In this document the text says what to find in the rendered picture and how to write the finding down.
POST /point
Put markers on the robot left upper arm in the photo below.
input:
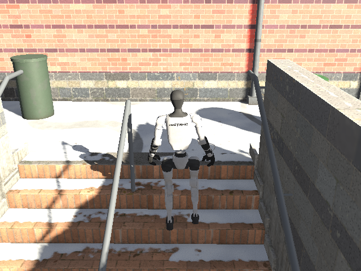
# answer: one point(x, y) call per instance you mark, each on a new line
point(161, 120)

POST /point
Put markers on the right robot forearm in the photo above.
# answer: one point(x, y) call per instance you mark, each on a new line
point(207, 148)

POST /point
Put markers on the left robot shin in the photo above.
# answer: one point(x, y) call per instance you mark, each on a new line
point(168, 204)

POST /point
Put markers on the left robot forearm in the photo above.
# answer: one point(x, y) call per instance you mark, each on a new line
point(153, 149)

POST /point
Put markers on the robot right thigh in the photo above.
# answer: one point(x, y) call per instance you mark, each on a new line
point(194, 164)

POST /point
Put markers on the robot right hand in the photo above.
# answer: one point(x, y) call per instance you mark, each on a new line
point(212, 159)

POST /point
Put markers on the robot right upper arm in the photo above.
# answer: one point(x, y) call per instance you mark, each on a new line
point(199, 128)

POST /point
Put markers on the robot left hand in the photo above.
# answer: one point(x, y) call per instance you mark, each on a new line
point(150, 159)

